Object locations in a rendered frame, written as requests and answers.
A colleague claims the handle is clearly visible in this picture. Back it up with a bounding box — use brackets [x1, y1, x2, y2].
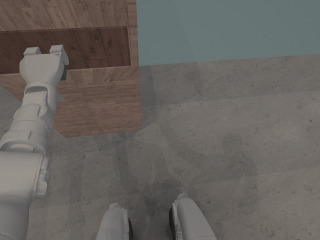
[60, 62, 67, 81]

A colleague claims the robot left upper arm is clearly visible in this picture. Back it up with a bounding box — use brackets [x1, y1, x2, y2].
[0, 151, 50, 240]

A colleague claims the cabinet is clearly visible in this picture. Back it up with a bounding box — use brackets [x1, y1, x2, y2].
[0, 0, 142, 138]

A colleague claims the drawer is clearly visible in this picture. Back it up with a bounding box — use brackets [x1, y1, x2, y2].
[0, 26, 131, 75]

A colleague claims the right robot thigh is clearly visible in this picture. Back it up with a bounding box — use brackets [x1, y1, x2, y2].
[171, 198, 217, 240]

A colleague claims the robot left forearm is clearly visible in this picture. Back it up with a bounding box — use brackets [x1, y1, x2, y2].
[0, 82, 58, 157]

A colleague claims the robot left hand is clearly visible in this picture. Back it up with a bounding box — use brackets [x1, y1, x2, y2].
[19, 44, 69, 103]

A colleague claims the right robot shin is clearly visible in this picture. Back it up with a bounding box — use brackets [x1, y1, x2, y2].
[174, 193, 188, 240]

